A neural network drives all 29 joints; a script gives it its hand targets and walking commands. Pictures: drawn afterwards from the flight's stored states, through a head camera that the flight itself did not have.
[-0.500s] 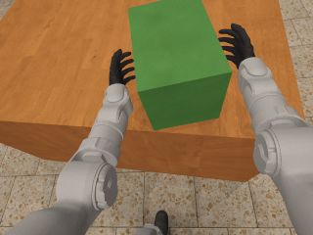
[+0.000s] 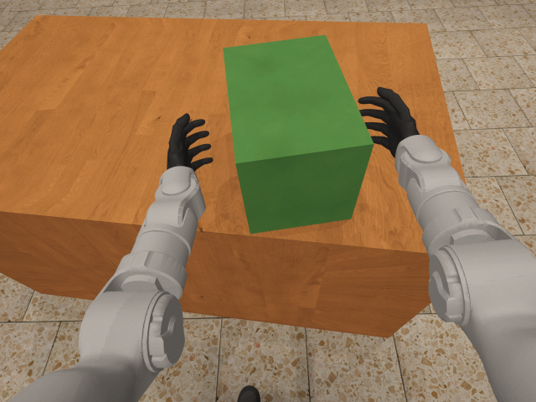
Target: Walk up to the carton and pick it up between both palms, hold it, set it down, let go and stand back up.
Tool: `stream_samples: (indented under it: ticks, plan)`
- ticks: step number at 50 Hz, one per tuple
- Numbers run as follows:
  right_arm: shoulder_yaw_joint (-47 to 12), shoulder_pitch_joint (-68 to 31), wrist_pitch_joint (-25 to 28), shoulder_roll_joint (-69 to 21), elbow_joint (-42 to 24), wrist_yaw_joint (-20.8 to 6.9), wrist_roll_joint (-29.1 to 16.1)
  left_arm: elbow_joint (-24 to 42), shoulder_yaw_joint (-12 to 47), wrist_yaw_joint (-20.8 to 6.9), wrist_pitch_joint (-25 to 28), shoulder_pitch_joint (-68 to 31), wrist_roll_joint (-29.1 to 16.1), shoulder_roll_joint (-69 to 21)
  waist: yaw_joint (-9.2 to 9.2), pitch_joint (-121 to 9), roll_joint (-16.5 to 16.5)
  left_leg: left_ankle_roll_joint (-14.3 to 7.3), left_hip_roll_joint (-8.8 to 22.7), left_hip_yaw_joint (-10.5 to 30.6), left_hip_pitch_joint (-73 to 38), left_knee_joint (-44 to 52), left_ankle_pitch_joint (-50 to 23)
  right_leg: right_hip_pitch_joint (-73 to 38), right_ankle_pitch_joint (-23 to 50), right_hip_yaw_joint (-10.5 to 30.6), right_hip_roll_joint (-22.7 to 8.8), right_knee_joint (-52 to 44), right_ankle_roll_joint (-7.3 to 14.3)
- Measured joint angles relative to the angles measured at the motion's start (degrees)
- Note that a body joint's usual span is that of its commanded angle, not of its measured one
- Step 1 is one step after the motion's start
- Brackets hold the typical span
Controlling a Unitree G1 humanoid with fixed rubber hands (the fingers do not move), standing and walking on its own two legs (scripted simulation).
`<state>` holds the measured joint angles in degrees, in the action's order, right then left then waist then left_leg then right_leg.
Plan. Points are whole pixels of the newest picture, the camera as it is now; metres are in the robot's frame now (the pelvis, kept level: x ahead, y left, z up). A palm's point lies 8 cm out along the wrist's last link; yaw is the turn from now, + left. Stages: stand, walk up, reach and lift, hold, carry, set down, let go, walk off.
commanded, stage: set down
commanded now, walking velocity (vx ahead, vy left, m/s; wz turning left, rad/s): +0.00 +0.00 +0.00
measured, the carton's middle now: (287, 134) +0.58 +0.10 +0.01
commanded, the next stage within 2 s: none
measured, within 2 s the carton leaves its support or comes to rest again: rests again in 0.94 s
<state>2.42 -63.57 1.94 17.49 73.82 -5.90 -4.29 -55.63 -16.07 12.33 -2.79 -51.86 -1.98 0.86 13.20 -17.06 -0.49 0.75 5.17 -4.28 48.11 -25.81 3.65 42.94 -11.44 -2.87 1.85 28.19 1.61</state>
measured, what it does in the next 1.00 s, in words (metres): stands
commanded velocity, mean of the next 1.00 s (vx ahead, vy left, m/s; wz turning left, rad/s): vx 0.00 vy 0.00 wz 0.00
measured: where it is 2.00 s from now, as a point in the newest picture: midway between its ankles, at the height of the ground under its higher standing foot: outside the picture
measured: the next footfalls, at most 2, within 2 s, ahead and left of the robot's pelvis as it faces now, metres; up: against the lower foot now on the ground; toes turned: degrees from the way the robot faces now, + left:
none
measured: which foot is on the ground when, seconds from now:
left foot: down 0.00-1.00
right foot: down 0.00-1.00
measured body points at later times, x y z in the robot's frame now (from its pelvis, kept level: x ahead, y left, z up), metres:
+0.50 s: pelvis +0.01 +0.00 +0.00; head +0.10 +0.00 +0.45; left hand +0.41 +0.23 +0.04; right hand +0.51 -0.12 +0.07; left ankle +0.06 +0.13 -0.72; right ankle -0.01 -0.10 -0.72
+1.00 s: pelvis +0.02 +0.00 +0.01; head +0.13 -0.01 +0.44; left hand +0.43 +0.22 +0.06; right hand +0.53 -0.15 +0.07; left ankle +0.06 +0.14 -0.72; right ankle -0.01 -0.10 -0.72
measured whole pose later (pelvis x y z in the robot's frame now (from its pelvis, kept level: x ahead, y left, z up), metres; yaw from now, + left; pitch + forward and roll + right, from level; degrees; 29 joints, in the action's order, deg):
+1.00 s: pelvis +0.02 +0.00 +0.01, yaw -1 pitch +26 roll -2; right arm -3.8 -52.2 10.3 24.8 62.2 -7.6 -12.2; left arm -37.2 -13.1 11.7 -2.5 -39.2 1.8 -2.1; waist 11.5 -12.7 1.3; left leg 1.0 5.2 -4.2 44.1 -21.9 3.3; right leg 38.1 -9.3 -1.0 2.8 21.7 1.4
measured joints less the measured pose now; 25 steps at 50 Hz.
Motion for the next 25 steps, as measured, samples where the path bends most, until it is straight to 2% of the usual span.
stream_samples:
  ticks: [4, 10, 15, 19, 22, 25]
  plan:
    - [4.5, -0.7, -0.4, -2.6, -1.4, 0.6, 2.9, 1.7, 1.8, 2.2, -2.1, -0.6, -0.4, -1.1, -1.5, 1.1, -0.7, 0.4, -0.1, 1.2, -0.3, -0.5, 0.1, -1.0, -0.3, -1.0, 0.0, 0.0, 0.2]
    - [3.7, -2.7, -0.5, -1.0, 0.6, 0.9, 0.2, 5.1, 4.8, 4.9, -5.2, -2.5, 0.0, 0.2, -2.97, 2.3, -1.1, 0.8, 0.3, 2.3, -1.9, -0.3, 0.3, -3.9, 0.4, -1.7, 0.8, -2.2, 0.5]
    - [-0.4, -1.7, 1.2, 2.7, 3.8, 0.1, -4.0, 4.1, 4.7, 4.0, -4.2, -2.1, 1.7, 1.6, -2.94, 3.3, -1.4, 1.0, 0.7, 1.9, -4.7, 0.6, 0.5, -6.8, 1.0, -1.0, 1.2, -4.1, 0.5]
    - [-3.5, 0.6, 3.3, 4.3, 5.6, -0.7, -6.3, 0.4, 3.8, 2.6, -1.2, 0.2, 2.6, 2.1, -2.7, 3.3, -1.4, 0.9, 0.7, 1.3, -5.7, 0.4, 1.0, -7.4, 0.5, -0.3, 1.2, -3.6, 0.5]
    - [-5.5, 4.0, 5.6, 3.8, 4.5, -0.9, -7.5, 0.0, 2.8, 1.3, 0.9, 4.1, 3.1, 1.5, -2.58, 3.3, -1.1, 0.8, 0.6, 0.9, -5.7, -0.1, 1.6, -7.1, -0.1, 0.2, 1.1, -2.7, 0.4]
    - [-6.5, 7.7, 7.7, 2.6, 0.8, -0.6, -8.3, 2.7, 2.3, 0.3, 2.0, 8.4, 2.6, 0.7, -2.58, 3.5, -0.6, 0.7, 0.4, 0.8, -4.8, -0.9, 2.0, -5.9, -0.8, 0.3, 0.9, -1.5, 0.3]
